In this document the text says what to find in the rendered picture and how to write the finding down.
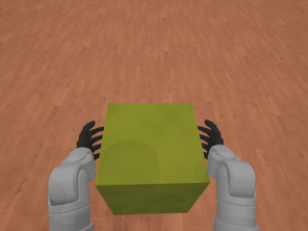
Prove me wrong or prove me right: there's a robot right hand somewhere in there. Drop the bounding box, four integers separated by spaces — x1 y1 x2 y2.
197 119 223 160

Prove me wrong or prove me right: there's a robot right forearm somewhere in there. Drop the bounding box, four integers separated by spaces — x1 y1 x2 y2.
207 144 261 231

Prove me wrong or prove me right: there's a robot left hand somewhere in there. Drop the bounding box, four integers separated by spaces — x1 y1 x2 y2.
76 120 104 160

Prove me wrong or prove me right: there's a robot left forearm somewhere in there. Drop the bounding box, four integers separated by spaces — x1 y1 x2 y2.
47 147 96 231

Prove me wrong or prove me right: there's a carton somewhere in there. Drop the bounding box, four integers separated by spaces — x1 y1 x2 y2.
94 102 211 216

